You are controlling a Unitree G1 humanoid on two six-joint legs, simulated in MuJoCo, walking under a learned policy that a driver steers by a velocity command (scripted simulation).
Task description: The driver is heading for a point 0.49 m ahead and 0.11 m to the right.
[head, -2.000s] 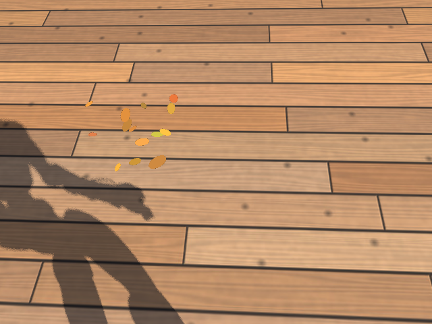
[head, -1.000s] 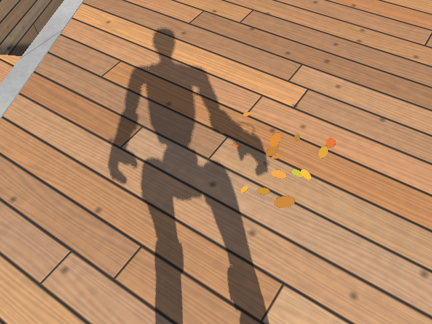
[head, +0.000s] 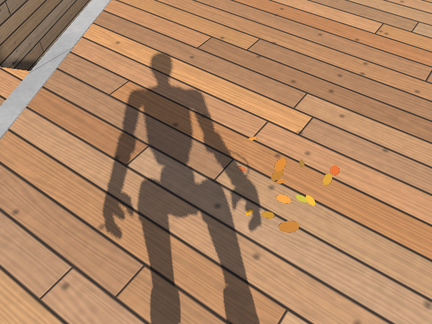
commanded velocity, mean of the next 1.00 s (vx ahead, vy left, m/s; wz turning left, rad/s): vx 0.23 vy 0.00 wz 0.00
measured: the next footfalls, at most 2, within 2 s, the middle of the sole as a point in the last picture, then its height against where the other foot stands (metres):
left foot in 1.06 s outside the picture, level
right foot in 1.46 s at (283, 322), level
